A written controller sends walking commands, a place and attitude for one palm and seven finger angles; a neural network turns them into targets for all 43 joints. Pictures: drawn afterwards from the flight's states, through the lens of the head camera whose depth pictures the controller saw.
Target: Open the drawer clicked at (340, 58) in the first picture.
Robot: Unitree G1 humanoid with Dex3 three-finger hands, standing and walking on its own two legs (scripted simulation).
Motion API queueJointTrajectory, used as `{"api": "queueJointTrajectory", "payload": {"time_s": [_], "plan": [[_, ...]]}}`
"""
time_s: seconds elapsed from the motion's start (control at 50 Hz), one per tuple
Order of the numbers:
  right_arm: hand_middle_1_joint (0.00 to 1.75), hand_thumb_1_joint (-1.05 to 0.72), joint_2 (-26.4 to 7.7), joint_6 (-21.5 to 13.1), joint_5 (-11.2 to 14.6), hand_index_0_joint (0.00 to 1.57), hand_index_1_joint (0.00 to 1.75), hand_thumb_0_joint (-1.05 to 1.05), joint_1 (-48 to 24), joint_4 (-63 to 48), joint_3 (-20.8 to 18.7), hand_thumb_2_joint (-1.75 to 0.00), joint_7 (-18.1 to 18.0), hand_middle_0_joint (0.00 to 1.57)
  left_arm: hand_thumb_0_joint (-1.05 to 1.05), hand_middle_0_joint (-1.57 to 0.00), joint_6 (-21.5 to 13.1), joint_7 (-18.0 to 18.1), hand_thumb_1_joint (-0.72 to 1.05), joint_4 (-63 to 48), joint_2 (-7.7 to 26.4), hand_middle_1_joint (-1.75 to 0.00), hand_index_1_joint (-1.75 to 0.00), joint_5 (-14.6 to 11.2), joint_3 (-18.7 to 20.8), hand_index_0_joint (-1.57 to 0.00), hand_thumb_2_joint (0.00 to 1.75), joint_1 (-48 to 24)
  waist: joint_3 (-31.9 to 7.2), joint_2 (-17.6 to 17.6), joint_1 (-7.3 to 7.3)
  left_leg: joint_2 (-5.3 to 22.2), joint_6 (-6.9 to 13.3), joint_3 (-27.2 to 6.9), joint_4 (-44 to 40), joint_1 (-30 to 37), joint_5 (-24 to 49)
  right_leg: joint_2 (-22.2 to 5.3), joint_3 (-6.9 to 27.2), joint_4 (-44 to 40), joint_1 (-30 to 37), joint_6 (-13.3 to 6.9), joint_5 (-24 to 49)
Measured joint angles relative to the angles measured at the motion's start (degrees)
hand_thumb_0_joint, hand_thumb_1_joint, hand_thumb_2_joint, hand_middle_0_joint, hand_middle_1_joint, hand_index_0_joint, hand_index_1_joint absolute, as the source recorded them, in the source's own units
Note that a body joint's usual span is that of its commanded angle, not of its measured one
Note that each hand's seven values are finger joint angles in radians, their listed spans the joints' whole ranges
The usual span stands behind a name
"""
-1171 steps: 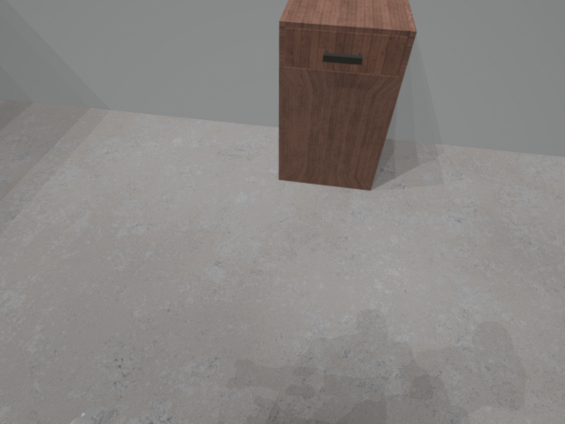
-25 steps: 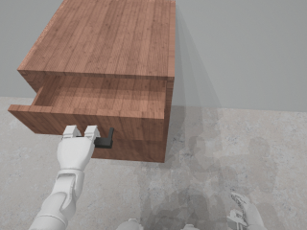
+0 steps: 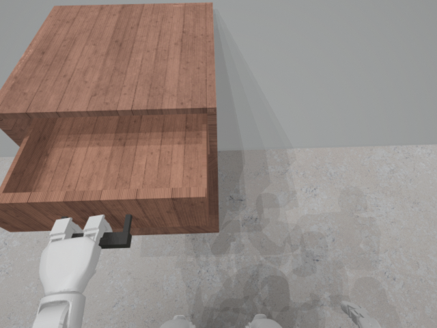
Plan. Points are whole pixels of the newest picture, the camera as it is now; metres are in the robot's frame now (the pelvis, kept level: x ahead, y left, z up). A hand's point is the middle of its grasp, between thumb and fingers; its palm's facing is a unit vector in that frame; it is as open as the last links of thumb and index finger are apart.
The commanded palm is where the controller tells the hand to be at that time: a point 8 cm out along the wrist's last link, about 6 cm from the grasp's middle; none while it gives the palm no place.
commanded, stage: pull the drawer open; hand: left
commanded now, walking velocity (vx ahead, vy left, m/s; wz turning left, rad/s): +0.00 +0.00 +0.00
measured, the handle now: (93, 230) +0.30 +0.25 -0.02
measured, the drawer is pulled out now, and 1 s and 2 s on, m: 0.20 0.30 0.30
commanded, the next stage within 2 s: open the thumb to release the handle in 0.70 s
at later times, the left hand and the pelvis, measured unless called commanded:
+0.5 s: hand out of the picture +0.13 +0.24 -0.04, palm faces -0.09 -0.10 -0.99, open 6.0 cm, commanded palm +0.08 +0.25 +0.01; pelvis -0.01 -0.01 -0.02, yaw +1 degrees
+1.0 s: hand out of the picture +0.14 +0.25 -0.04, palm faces -0.03 -0.07 -1.00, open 6.5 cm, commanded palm +0.12 +0.25 +0.01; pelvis -0.01 +0.00 -0.04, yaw +2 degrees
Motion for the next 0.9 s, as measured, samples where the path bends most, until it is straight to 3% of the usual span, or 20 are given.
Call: {"api": "queueJointTrajectory", "payload": {"time_s": [0.14,0.28,0.46,0.6,0.76,0.9], "plan": [[0.30,-0.90,0.3,-0.5,-0.7,0.20,0.30,0.01,-3.3,-0.8,0.1,-0.89,0.6,0.20,0.02,-0.25,-0.1,2.8,0.70,-5.7,-0.9,-1.31,-1.32,1.2,-1.8,-0.39,0.78,6.9,-0.3,0.0,1.85,-0.4,0.1,-0.7,2.8,-1.5,-1.2,-0.5,-0.7,2.7,-1.2,0.0,-1.5],[0.30,-0.90,2.1,-1.0,-0.7,0.20,0.30,0.01,-6.9,-3.8,2.0,-0.89,1.1,0.20,0.03,-0.25,-0.5,1.7,0.69,-9.6,-0.9,-1.30,-1.33,1.1,-2.5,-0.40,0.77,12.4,-0.6,-0.1,3.44,-0.6,0.0,-0.9,4.1,-1.3,-1.8,-0.7,-0.9,4.3,-1.0,-0.1,-2.4],[0.30,-0.90,3.2,-1.0,-1.4,0.20,0.30,0.01,-8.2,-6.7,3.5,-0.89,2.2,0.21,0.03,-0.24,-5.0,0.5,0.69,-14.6,-0.3,-1.28,-1.31,0.8,-0.4,-0.39,0.74,19.6,-1.0,-1.0,5.25,-0.7,-0.4,-1.3,6.1,-2.7,-2.5,-0.8,-1.3,6.6,-2.3,-0.5,-3.4],[0.30,-0.90,3.3,0.1,-1.3,0.20,0.30,0.01,-8.1,-6.9,3.2,-0.89,2.9,0.21,0.02,-0.22,-6.6,-0.8,0.70,-17.5,0.4,-1.26,-1.28,-0.4,1.8,-0.36,0.74,22.6,-1.4,-1.0,4.53,-0.2,-0.5,-0.9,8.0,-4.4,-3.6,-0.2,-0.9,8.5,-4.3,-0.7,-4.1],[0.30,-0.90,2.9,0.7,-1.7,0.20,0.30,0.01,-6.6,-5.5,2.0,-0.89,2.7,0.20,0.02,-0.22,-8.7,0.2,0.70,-19.0,1.3,-1.25,-1.24,-1.0,3.2,-0.34,0.73,25.6,-1.3,-0.9,3.72,0.0,-0.3,-0.4,8.2,-5.7,-3.8,0.0,-0.4,8.6,-5.9,-0.5,-4.1],[0.30,-0.90,1.5,0.1,-2.9,0.20,0.30,0.01,-5.8,-4.2,0.8,-0.89,2.1,0.20,0.00,-0.27,-10.3,3.3,0.69,-17.7,2.1,-1.28,-1.27,0.9,3.5,-0.35,0.76,22.4,-1.4,-0.2,4.56,-0.7,-0.2,-1.5,10.8,-9.7,-4.1,-0.8,-1.4,10.9,-9.2,-0.3,-4.8]]}}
